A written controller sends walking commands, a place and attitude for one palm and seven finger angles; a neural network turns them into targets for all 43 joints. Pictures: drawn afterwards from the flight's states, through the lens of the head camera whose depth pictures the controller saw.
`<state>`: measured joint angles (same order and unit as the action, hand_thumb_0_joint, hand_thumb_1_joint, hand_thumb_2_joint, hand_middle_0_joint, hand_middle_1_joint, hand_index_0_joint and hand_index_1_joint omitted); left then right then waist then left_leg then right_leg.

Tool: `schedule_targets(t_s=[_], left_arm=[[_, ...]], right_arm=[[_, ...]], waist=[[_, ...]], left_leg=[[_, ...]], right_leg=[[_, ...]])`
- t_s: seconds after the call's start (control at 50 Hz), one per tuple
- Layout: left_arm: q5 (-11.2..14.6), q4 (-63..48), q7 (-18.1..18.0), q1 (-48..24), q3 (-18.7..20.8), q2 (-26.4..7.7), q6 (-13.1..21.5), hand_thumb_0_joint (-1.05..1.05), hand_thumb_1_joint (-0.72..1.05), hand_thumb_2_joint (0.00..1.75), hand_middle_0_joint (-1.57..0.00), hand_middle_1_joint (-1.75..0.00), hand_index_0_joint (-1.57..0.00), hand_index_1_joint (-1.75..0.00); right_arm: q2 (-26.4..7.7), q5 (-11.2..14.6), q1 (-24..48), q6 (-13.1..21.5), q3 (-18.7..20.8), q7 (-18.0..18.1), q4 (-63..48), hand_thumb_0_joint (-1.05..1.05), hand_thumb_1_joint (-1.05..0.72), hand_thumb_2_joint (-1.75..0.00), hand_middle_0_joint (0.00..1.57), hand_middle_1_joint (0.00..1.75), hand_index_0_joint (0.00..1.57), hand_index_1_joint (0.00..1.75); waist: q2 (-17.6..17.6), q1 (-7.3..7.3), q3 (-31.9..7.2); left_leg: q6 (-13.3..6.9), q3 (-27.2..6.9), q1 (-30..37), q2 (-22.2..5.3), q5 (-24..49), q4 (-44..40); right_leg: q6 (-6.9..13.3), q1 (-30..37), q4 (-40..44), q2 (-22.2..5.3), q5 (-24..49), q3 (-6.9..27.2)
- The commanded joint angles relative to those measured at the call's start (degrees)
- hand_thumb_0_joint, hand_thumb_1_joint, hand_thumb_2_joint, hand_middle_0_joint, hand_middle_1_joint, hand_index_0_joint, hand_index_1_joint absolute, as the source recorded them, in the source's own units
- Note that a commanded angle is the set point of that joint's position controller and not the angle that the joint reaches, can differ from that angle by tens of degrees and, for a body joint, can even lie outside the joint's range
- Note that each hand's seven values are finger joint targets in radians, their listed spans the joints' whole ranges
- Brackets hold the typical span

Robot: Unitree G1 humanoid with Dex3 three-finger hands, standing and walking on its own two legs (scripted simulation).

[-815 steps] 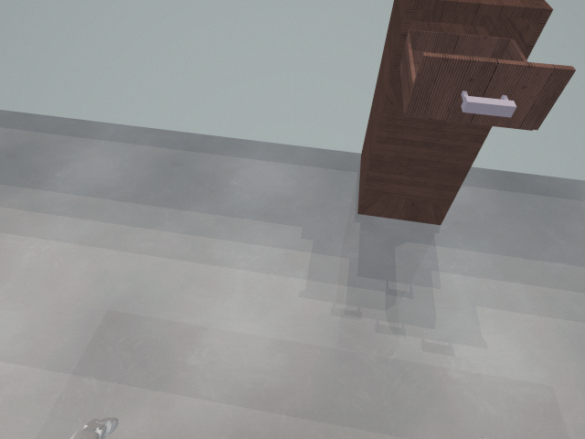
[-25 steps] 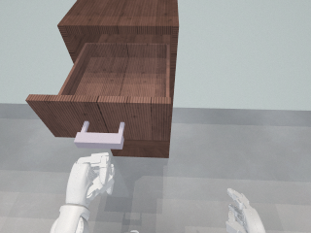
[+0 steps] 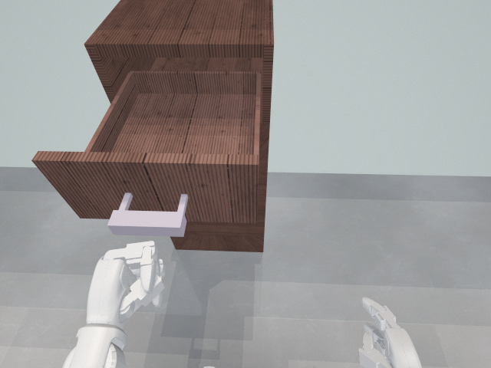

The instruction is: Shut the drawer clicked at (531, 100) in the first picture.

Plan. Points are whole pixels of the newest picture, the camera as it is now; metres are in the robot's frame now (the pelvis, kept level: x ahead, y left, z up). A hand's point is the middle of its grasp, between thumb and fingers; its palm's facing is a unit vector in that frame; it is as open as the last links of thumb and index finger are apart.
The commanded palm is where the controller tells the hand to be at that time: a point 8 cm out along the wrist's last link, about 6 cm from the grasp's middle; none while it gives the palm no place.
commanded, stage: push the drawer shut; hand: left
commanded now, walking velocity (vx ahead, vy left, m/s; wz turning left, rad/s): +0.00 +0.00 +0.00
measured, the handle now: (152, 211) +0.34 +0.17 +0.08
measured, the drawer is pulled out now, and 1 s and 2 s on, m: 0.30 0.23 0.09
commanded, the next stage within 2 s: none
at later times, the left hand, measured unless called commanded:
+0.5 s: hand (164, 256) +0.27 +0.13 +0.07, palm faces -0.03 -1.00 -0.05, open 3.1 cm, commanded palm +0.27 +0.19 +0.08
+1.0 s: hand (170, 220) +0.33 +0.13 +0.07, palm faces -0.03 -1.00 -0.04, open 3.2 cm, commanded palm +0.33 +0.19 +0.08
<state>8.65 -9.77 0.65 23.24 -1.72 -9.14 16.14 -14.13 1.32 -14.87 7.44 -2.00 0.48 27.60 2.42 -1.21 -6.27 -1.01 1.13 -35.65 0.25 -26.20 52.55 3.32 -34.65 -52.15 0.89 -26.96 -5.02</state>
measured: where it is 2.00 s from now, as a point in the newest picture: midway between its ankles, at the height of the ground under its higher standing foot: outside the picture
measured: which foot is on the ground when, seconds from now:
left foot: down 0.00-1.00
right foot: down 0.00-1.00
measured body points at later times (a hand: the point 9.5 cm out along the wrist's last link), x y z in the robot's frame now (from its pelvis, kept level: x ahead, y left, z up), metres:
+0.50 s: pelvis -0.01 +0.00 +0.00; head +0.04 -0.01 +0.45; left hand +0.27 +0.19 +0.07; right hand +0.16 -0.24 -0.09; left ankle +0.00 +0.11 -0.69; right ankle -0.01 -0.08 -0.69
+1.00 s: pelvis -0.03 +0.01 +0.01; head +0.02 +0.00 +0.46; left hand +0.33 +0.19 +0.07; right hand +0.11 -0.23 -0.10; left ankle +0.00 +0.11 -0.69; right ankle -0.01 -0.08 -0.69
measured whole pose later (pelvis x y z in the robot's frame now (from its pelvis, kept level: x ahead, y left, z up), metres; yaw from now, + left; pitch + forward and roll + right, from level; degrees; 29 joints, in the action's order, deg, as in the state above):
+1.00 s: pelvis -0.03 +0.01 +0.01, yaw +0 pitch +8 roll +0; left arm 9.6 26.9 1.6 -13.8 2.0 -11.0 18.4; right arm -14.9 2.3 -13.7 5.8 -2.7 1.7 36.4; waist 1.6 -2.9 -3.1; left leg -1.9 1.4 -35.6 0.9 -22.0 49.0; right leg 2.5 -34.5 -48.4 0.3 -22.6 -4.7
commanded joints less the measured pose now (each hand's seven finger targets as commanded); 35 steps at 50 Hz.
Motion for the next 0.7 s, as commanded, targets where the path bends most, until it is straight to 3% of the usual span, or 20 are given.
schedule_targets(t_s=[0.0, 0.08, 0.12, 0.16, 0.18, 0.22, 0.36, 0.38, 0.44, 0.48, 0.5, 0.56, 0.58, 0.64, 0.68], left_arm=[[1.0, -9.7, 1.1, -9.1, 2.1, -2.6, 5.2, 0.0, 0.9, 0.9, -1.4, -1.6, -1.4, -1.6], [1.2, -4.2, 3.7, -14.0, 2.5, -4.3, 3.1, 0.0, 0.9, 0.9, -1.4, -1.6, -1.4, -1.6], [1.6, -4.1, 4.1, -16.5, 5.0, -6.2, 2.4, 0.0, 0.9, 0.9, -1.4, -1.6, -1.4, -1.6], [2.3, -5.3, 3.8, -19.2, 5.4, -5.9, 2.2, 0.0, 0.9, 0.9, -1.4, -1.6, -1.4, -1.6], [2.4, -4.9, 3.2, -19.8, 7.4, -7.6, 2.3, 0.0, 0.9, 0.9, -1.4, -1.6, -1.4, -1.6], [2.9, -5.1, 2.2, -20.7, 7.9, -6.5, 3.0, 0.0, 0.9, 0.9, -1.4, -1.6, -1.4, -1.6], [2.6, -0.7, 1.3, -29.5, 5.4, -4.8, 5.2, 0.0, 0.9, 0.9, -1.4, -1.6, -1.4, -1.6], [2.3, -0.2, 1.1, -31.3, 6.2, -6.3, 5.6, 0.0, 0.9, 0.9, -1.4, -1.6, -1.4, -1.6], [2.2, 0.9, 1.6, -34.5, 5.2, -5.4, 5.8, 0.0, 0.9, 0.9, -1.4, -1.6, -1.4, -1.6], [2.2, 2.7, 1.6, -36.9, 6.2, -7.1, 5.5, 0.0, 0.9, 0.9, -1.4, -1.6, -1.4, -1.6], [2.4, 3.4, 1.7, -37.4, 6.2, -6.5, 5.4, 0.0, 0.9, 0.9, -1.4, -1.6, -1.4, -1.6], [2.6, 5.4, 1.7, -42.8, 4.2, -5.0, 5.0, 0.0, 0.9, 0.9, -1.4, -1.6, -1.4, -1.6], [2.7, 7.5, 1.4, -43.5, 5.4, -6.3, 4.8, 0.0, 0.9, 0.9, -1.4, -1.6, -1.4, -1.6], [2.8, 9.3, 1.3, -47.6, 4.5, -5.2, 4.9, 0.0, 0.9, 0.9, -1.4, -1.6, -1.4, -1.6], [2.5, 11.2, 0.7, -50.5, 5.6, -6.9, 5.0, 0.0, 0.9, 0.9, -1.4, -1.6, -1.4, -1.6]], right_arm=[[-5.9, 0.0, 3.9, 3.6, 2.7, 0.2, -7.6, 0.0, -0.9, -0.9, 0.2, 0.3, 0.2, 0.3], [-6.9, 0.5, 3.9, 3.3, 2.7, 0.7, -6.8, 0.0, -0.9, -0.9, 0.2, 0.3, 0.2, 0.3], [-6.9, 0.6, 3.9, 3.1, 2.9, 1.0, -6.6, 0.0, -0.9, -0.9, 0.2, 0.3, 0.2, 0.3], [-6.4, 0.6, 4.0, 3.2, 2.8, 1.1, -6.8, 0.0, -0.9, -0.9, 0.2, 0.3, 0.2, 0.3], [-6.6, 0.5, 4.2, 3.2, 2.8, 1.2, -6.4, 0.0, -0.9, -0.9, 0.2, 0.3, 0.2, 0.3], [-6.1, 0.3, 4.1, 3.2, 2.8, 1.1, -6.1, 0.0, -0.9, -0.9, 0.2, 0.3, 0.2, 0.3], [-6.4, 0.3, 4.7, 3.6, 2.6, 0.9, -3.6, 0.0, -0.9, -0.9, 0.2, 0.3, 0.2, 0.3], [-6.8, 0.4, 4.6, 3.5, 2.8, 1.0, -3.0, 0.0, -0.9, -0.9, 0.2, 0.3, 0.2, 0.3], [-6.7, 0.5, 4.7, 3.6, 2.9, 1.1, -2.5, 0.0, -0.9, -0.9, 0.2, 0.3, 0.2, 0.3], [-7.1, 0.6, 4.5, 3.3, 2.8, 1.3, -1.8, 0.0, -0.9, -0.9, 0.2, 0.3, 0.2, 0.3], [-6.9, 0.6, 4.7, 3.2, 2.9, 1.4, -1.7, 0.0, -0.9, -0.9, 0.2, 0.3, 0.2, 0.3], [-6.9, 0.9, 5.1, 3.2, 2.6, 1.5, -1.2, 0.0, -0.9, -0.9, 0.2, 0.3, 0.2, 0.3], [-7.2, 0.9, 4.9, 3.0, 2.5, 1.6, -0.8, 0.0, -0.9, -0.9, 0.2, 0.3, 0.2, 0.3], [-7.0, 1.0, 5.2, 2.8, 2.4, 1.7, -0.6, 0.0, -0.9, -0.9, 0.2, 0.3, 0.2, 0.3], [-7.4, 1.0, 5.1, 2.6, 2.3, 1.8, -0.1, 0.0, -0.9, -0.9, 0.2, 0.3, 0.2, 0.3]], waist=[[-4.4, -1.53, -7.1], [-4.7, -2.14, -6.0], [-5.2, -1.34, -9.5], [-3.2, -0.68, -11.9], [-3.8, -0.38, -12.3], [-3.9, -0.02, -14.0], [-2.5, -2.06, -8.9], [-4.2, -2.56, -9.2], [-1.5, -2.36, -11.6], [-3.5, -2.94, -12.3], [-3.1, -2.45, -13.2], [-1.6, -3.07, -11.8], [-4.5, -3.39, -10.8], [-3.0, -3.28, -11.1], [-2.4, -3.29, -10.8]], left_leg=[[-0.8, -1.7, 2.5, 0.4, 11.9, -5.4], [-0.9, -1.9, 1.5, 0.5, 9.8, -5.3], [-0.8, -1.6, 2.3, 0.6, 11.2, -5.6], [-0.8, -1.6, 4.0, 0.7, 12.6, -6.4], [-0.8, -1.5, 3.9, 0.5, 13.3, -6.5], [-0.7, -1.3, 5.2, 0.6, 15.8, -7.1], [-0.5, -1.8, 5.5, 0.4, 13.3, -7.6], [-0.8, -2.1, 5.4, 0.1, 13.2, -7.5], [-0.7, -2.1, 7.3, 0.3, 12.6, -7.9], [-0.9, -2.4, 6.9, 0.2, 12.4, -7.9], [-0.8, -2.3, 7.3, 0.3, 12.5, -8.1], [-0.6, -2.7, 7.7, 0.2, 10.0, -9.0], [-0.9, -3.0, 6.6, -0.1, 9.0, -9.1], [-0.7, -3.0, 7.8, 0.1, 7.8, -10.0], [-0.7, -3.3, 7.7, -0.1, 6.7, -10.4]], right_leg=[[-2.9, 5.8, 10.1, -1.5, 15.7, 5.9], [-3.2, 5.3, 11.9, -2.1, 12.3, 7.4], [-3.3, 8.0, 11.8, -2.4, 14.3, 7.7], [-3.2, 9.6, 11.3, -2.4, 16.5, 7.1], [-3.2, 10.6, 11.3, -2.4, 17.7, 7.2], [-3.3, 12.5, 10.6, -2.4, 22.8, 6.5], [-2.9, 7.3, 11.0, -1.8, 17.7, 5.3], [-2.9, 7.1, 11.1, -1.7, 16.9, 5.5], [-2.7, 6.9, 11.1, -1.7, 15.9, 5.3], [-2.8, 7.2, 11.3, -1.6, 15.2, 5.4], [-2.8, 7.7, 11.4, -1.7, 15.4, 5.6], [-2.7, 5.8, 11.8, -1.6, 12.0, 5.0], [-2.8, 5.6, 12.3, -1.4, 10.4, 5.1], [-2.7, 5.2, 12.6, -1.4, 9.1, 5.0], [-2.5, 4.6, 12.7, -1.2, 7.6, 4.9]])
